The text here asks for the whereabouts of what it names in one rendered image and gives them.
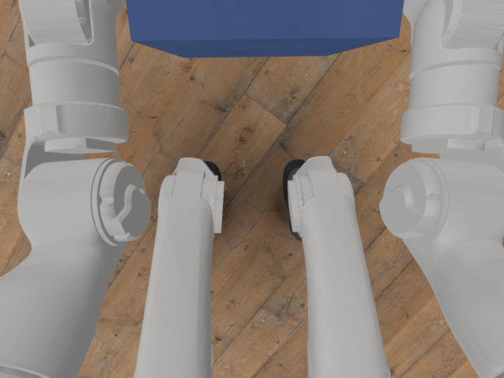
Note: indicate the robot right foot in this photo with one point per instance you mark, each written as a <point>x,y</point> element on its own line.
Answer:
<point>291,168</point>

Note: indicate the left robot upper arm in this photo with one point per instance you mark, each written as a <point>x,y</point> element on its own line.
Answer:
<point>79,217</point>

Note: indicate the robot right forearm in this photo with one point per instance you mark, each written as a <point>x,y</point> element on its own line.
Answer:
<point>457,49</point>

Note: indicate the right robot upper arm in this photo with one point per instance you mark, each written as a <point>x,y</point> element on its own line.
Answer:
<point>450,215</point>

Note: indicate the robot left shin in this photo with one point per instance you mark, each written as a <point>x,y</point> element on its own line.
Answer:
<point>186,163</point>

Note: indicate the carton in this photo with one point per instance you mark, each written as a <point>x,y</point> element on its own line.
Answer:
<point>262,28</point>

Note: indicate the robot left forearm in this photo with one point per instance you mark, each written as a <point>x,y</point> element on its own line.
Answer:
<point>71,51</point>

